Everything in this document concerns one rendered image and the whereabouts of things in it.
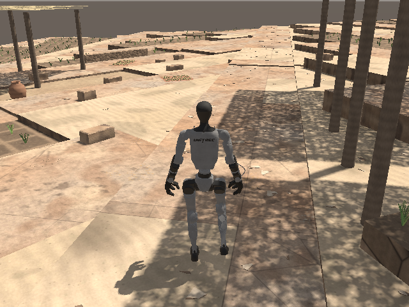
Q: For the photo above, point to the robot right upper arm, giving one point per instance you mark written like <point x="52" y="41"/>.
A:
<point x="227" y="144"/>

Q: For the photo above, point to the robot left upper arm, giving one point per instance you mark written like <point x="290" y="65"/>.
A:
<point x="180" y="146"/>

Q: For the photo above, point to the right robot forearm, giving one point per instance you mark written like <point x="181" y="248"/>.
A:
<point x="235" y="171"/>

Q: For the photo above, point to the robot left hand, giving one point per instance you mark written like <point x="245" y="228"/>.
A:
<point x="169" y="186"/>

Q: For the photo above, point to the left robot forearm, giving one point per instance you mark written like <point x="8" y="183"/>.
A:
<point x="172" y="171"/>

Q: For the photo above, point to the robot right shin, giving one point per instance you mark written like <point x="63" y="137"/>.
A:
<point x="222" y="223"/>

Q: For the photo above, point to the right robot thigh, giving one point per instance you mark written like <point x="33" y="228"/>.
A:
<point x="219" y="187"/>

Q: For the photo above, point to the robot right hand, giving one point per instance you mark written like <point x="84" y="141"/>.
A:
<point x="238" y="185"/>

